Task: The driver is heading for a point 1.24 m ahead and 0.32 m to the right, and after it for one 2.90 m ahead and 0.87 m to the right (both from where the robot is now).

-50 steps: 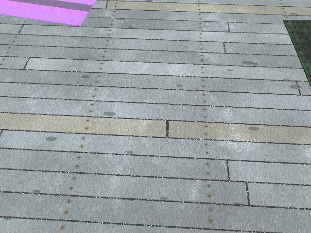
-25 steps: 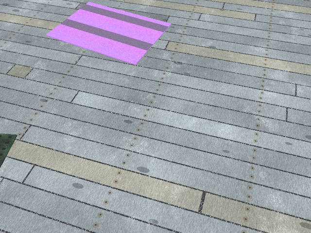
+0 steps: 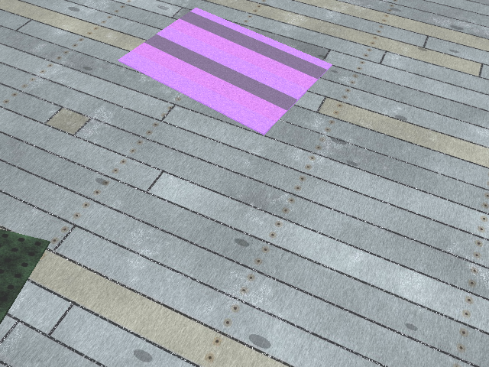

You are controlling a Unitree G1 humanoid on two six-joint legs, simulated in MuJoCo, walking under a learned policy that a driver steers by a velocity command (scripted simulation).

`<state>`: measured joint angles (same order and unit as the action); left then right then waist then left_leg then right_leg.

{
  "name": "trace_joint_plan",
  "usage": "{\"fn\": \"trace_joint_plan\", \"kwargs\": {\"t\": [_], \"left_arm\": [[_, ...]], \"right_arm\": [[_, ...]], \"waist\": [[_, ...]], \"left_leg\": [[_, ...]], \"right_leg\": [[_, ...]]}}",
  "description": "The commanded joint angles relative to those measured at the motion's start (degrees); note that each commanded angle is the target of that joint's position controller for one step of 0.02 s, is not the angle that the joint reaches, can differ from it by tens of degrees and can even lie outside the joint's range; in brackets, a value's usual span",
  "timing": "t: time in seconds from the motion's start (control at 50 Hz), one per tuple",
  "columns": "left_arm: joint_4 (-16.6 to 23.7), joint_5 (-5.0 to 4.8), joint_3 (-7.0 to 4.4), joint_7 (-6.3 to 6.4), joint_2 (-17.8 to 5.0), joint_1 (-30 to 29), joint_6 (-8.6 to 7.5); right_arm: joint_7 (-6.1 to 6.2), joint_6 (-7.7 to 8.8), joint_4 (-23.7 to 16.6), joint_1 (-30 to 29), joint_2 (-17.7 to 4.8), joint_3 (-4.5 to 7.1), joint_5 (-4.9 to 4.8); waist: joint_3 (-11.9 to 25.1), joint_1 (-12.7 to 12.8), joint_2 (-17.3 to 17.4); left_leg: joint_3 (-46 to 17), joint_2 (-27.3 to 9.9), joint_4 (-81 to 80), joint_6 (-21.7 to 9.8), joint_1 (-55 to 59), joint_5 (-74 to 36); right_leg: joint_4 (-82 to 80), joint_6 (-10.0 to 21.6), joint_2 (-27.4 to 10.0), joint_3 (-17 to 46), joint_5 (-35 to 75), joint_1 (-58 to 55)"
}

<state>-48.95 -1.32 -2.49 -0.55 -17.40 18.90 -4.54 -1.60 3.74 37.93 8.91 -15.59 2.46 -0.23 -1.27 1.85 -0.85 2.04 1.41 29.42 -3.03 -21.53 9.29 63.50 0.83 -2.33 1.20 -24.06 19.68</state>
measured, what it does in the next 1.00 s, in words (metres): walks ahead: right foot, then left foot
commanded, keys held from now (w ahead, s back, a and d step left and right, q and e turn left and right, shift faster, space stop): w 0.62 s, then no key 0.32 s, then e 0.06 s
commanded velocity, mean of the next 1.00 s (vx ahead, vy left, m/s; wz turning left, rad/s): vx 0.40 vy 0.00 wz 0.01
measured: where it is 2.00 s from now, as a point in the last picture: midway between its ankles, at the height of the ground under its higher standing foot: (273, 348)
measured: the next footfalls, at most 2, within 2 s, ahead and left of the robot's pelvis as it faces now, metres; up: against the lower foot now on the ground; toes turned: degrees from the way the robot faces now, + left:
right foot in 0.40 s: +0.40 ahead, -0.15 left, +0.00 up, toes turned -2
left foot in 0.88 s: +0.63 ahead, +0.07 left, +0.00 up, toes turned -1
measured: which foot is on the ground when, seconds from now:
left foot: down 0.00-0.42, up 0.44-0.86, down 0.88-1.00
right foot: up 0.00-0.38, down 0.40-0.92, up 0.94-1.00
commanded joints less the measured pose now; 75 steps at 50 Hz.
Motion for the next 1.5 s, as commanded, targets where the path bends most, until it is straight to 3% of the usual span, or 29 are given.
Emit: {"fn": "trace_joint_plan", "kwargs": {"t": [0.02, 0.1, 0.2, 0.3, 0.36, 0.4, 0.42, 0.44, 0.46, 0.48, 0.5, 0.58, 0.66, 0.8, 0.88, 0.9, 0.92, 0.94, 0.96, 1.0, 1.02, 1.22, 1.3, 1.32, 1.34, 1.36, 1.38, 1.44, 1.5], "left_arm": [[5.39, 0.66, -1.55, 0.01, -6.01, -2.63, -1.16], [5.77, 1.19, -1.03, 0.32, -3.36, -4.86, 0.57], [8.14, 1.04, -0.07, -0.62, -1.56, -14.76, -0.11], [10.97, 0.47, -0.04, -1.98, -2.51, -21.91, -0.68], [10.99, 0.65, -0.6, -2.48, -4.1, -19.97, -0.98], [7.31, 0.97, -2.68, -1.83, -7.79, -7.38, -1.01], [5.38, 1.48, -3.89, -1.23, -11.95, 2.89, -0.81], [4.13, 1.2, -4.67, -1.48, -15.4, 5.61, -0.42], [4.68, 0.37, -3.12, -1.5, -9.74, 5.44, -0.42], [5.2, 0.53, -2.44, -1.29, -7.98, 1.42, -0.49], [5.76, 1.02, -1.97, -1.3, -6.75, -2.53, -0.48], [5.59, 1.76, -1.38, -1.41, -3.95, -7.01, -1.4], [3.59, 1.76, -2.03, -0.49, -6.62, -5.49, -1.44], [-0.18, 1.01, -1.88, 0.68, -7.44, -1.56, 0.62], [-1.03, 0.71, -1.8, 1.19, -6.82, -3.64, 1.79], [-0.69, 1.92, -1.08, 1.22, -5.02, -1.62, 1.53], [-2.27, 2.46, 0.61, 0.88, 0.26, 7.47, 1.19], [-3.14, 1.69, 0.39, 0.73, -1.98, 6.27, 1.78], [-2.58, 0.51, -0.55, 0.69, -5.23, 3.39, 2.65], [-1.77, 0.3, -1.06, 2.01, -5.14, -1.76, 5.15], [-1.6, 0.53, -1.44, 2.67, -5.4, -1.86, 6.3], [1.4, 0.63, -2.66, 2.63, -3.68, -4.79, 7.45], [0.4, 0.96, -3.52, 1.16, -4.23, -0.09, 7.5], [0.66, 1.42, -4.09, 1.11, -6.14, 0.73, 7.47], [2.48, 1.28, -5.34, 2.16, -12.68, 0.12, 7.54], [3.8, 3.33, -5.25, 1.71, -14.48, -0.15, 6.27], [4.41, 3.83, -4.98, 1.65, -12.91, -2.8, 4.79], [5.92, 0.78, -4.08, 2.32, -8.86, -8.72, 3.59], [5.74, 0.87, -3.74, 2.98, -7.88, -6.16, 3.9]], "right_arm": [[-0.01, 0.79, -1.13, 5.34, -6.74, 2.05, 0.85], [0.31, 2.0, 1.01, 5.69, -7.39, 2.48, 0.18], [1.25, 1.43, 3.75, 9.2, -9.36, 2.91, -0.25], [1.58, 0.43, 7.39, 14.07, -10.52, 3.28, -0.92], [2.01, -0.48, 8.52, 13.87, -11.36, 3.63, -1.02], [2.33, -1.13, 8.42, 12.66, -10.63, 3.16, -0.76], [2.6, -1.11, 6.95, 13.25, -7.99, 1.88, 0.51], [1.94, 0.05, 6.45, 20.78, -1.16, -0.03, 0.28], [1.67, 1.15, 7.21, 16.94, -6.84, 1.13, -0.71], [1.38, 1.85, 5.4, 11.49, -9.49, 1.98, -2.07], [1.71, 1.96, 4.7, 7.47, -8.93, 1.83, -1.57], [2.0, 0.23, 5.78, 9.64, -5.92, 1.95, -0.64], [2.23, -0.32, 3.88, 3.74, -4.61, 1.5, 0.4], [0.76, 0.56, 2.32, -4.85, -3.59, 0.91, 0.32], [0.64, 1.11, 4.95, 2.34, -7.33, 2.4, 1.53], [1.14, 1.17, 5.41, 5.9, -10.87, 3.11, 2.14], [1.5, 0.43, 5.72, 6.77, -10.87, 2.66, 2.88], [1.3, -0.43, 6.18, 7.91, -5.89, 1.54, 1.72], [0.98, -0.8, 6.07, 5.47, -4.98, 0.93, 0.9], [1.16, -1.2, 5.25, -1.76, -4.82, 0.69, 1.35], [1.41, -1.06, 5.31, -4.19, -5.51, 0.88, 1.89], [4.65, -3.46, 7.59, -6.85, -8.44, 2.84, 0.9], [4.47, -4.81, 8.42, -8.23, -8.63, 3.17, -1.07], [4.22, -5.14, 9.57, -5.67, -6.73, 2.95, -1.29], [3.71, -5.22, 8.25, -4.45, -3.3, 2.23, 0.84], [4.22, -4.79, 5.6, -12.14, -4.97, 2.85, 0.99], [4.4, -4.72, 5.64, -12.47, -6.41, 3.38, 0.38], [5.16, -4.76, 8.7, -8.37, -7.73, 4.42, 0.84], [4.91, -4.04, 8.52, -8.3, -6.27, 4.26, -0.09]], "waist": [[3.7, -2.33, 6.25], [1.34, -0.99, 4.46], [-1.23, -4.12, 3.66], [-2.88, -6.1, 3.88], [-1.23, -4.07, 5.19], [6.92, 2.39, 4.69], [15.74, 5.84, -1.1], [22.34, 2.0, -16.39], [20.94, 4.68, -10.72], [12.63, 4.19, -7.81], [7.09, 2.67, -1.99], [3.83, -2.41, -3.2], [-0.01, -2.18, -1.83], [2.09, 0.87, -3.37], [5.69, -3.7, -2.18], [10.84, -3.97, 2.69], [18.43, -0.71, 12.84], [21.33, -3.11, 13.55], [17.13, -3.11, 9.65], [8.25, -1.73, 4.77], [6.13, -0.49, 8.46], [6.25, -1.21, 7.65], [5.76, 2.05, 6.57], [3.67, 1.87, 0.92], [2.14, -1.15, -16.25], [1.1, 2.1, -15.63], [1.09, 0.51, -9.92], [2.52, -2.11, -5.35], [4.61, -1.81, -6.3]], "left_leg": [[-21.2, -15.59, -16.83, -11.14, 17.57, -4.71], [-13.79, -14.05, -20.97, -11.81, 12.65, -12.33], [-7.12, -11.57, -22.25, -9.15, 12.49, -11.21], [-7.68, -14.91, -19.55, -8.07, 20.4, -10.69], [-7.94, -16.18, -14.57, -6.45, 25.01, -19.88], [-4.35, -11.99, 0.48, -3.91, 22.19, -33.93], [-1.73, -8.53, 17.9, -1.69, 10.99, -19.97], [-2.4, 2.07, 37.19, 2.15, -12.43, 18.49], [-9.88, 0.13, 43.63, 1.49, -18.95, 24.14], [-8.88, -2.64, 44.35, 0.76, -22.58, 19.39], [-6.94, -5.57, 41.49, 0.39, -20.72, 14.22], [-6.48, -9.19, 34.42, 1.79, -12.18, 6.86], [-5.23, -9.33, 22.77, 4.41, -15.0, -0.76], [-3.2, -4.23, 2.58, 3.25, -5.68, -14.96], [-2.68, -2.58, -5.89, -0.39, 6.11, -18.73], [-8.21, -9.05, -3.44, -2.79, 16.74, -42.08], [-20.51, -20.48, -0.04, -12.56, 33.03, -53.83], [-25.91, -22.64, -2.94, -15.53, 31.74, -47.58], [-23.67, -21.09, -5.4, -13.52, 26.36, -34.03], [-19.18, -18.39, -11.93, -10.0, 13.9, -11.32], [-17.28, -17.61, -13.72, -9.43, 8.2, -7.34], [-6.28, -18.53, -16.16, -10.21, 6.7, -1.77], [-1.64, -16.71, -9.43, -5.37, 5.99, 0.23], [2.28, -13.22, -1.06, -0.78, 2.22, 4.9], [8.32, -4.31, 16.05, 5.74, -11.23, 21.0], [-0.57, 0.65, 26.18, 5.77, -15.52, 28.16], [-4.34, -0.84, 31.61, 4.99, -15.8, 24.04], [-5.86, -2.16, 32.9, 5.21, -15.95, 13.68], [-6.25, -1.31, 30.57, 6.51, -15.19, 10.42]], "right_leg": [[2.2, -0.14, -5.7, 2.87, 6.97, 18.86], [-5.57, -2.2, -6.11, 2.11, 12.74, 18.61], [-24.11, -2.23, -4.01, 0.41, 28.3, 16.39], [-32.23, -0.18, -2.22, 0.44, 27.56, 16.76], [-34.59, 2.09, -0.6, -0.8, 21.08, 12.46], [-36.07, 5.01, 2.11, -3.57, 21.3, -6.29], [-33.6, 8.68, -7.54, 7.2, 24.38, -23.87], [-39.83, 17.59, -19.18, 34.37, 9.5, -42.34], [-44.95, 16.02, -18.58, 39.17, 1.0, -41.45], [-46.32, 13.71, -17.14, 31.28, 2.07, -34.55], [-47.65, 11.55, -14.44, 24.48, 8.67, -26.01], [-53.53, 12.33, -10.0, 14.0, 19.54, -12.13], [-54.96, 12.93, -9.74, 7.19, 36.31, -9.91], [-49.19, 9.15, -7.87, 0.96, 44.6, -14.35], [-36.69, 5.46, -6.01, 1.99, 43.5, -16.49], [-27.69, 2.68, -2.25, -0.14, 33.8, -11.91], [-14.21, -1.19, 2.82, -0.99, 7.03, 0.99], [-6.85, -2.93, 3.46, 2.27, -14.85, 3.87], [-3.4, -3.06, 1.72, 4.48, -16.8, 6.12], [-4.7, -3.61, -0.58, 3.57, -11.98, 7.34], [-6.43, -4.15, -1.68, 3.99, -8.81, 4.5], [-15.41, -2.66, -1.66, -2.32, 1.44, 0.28], [-32.38, 1.61, 1.07, -5.27, 10.36, -8.7], [-40.71, 4.45, -1.51, 1.11, 14.7, -11.16], [-45.48, 11.46, -15.73, 21.94, 28.59, -15.55], [-48.98, 18.44, -19.57, 29.84, 27.44, -9.37], [-49.01, 16.78, -16.54, 25.12, 25.07, -9.03], [-46.51, 10.29, -11.2, 17.66, 26.2, -11.6], [-45.22, 11.5, -10.04, 16.81, 31.97, -15.23]]}}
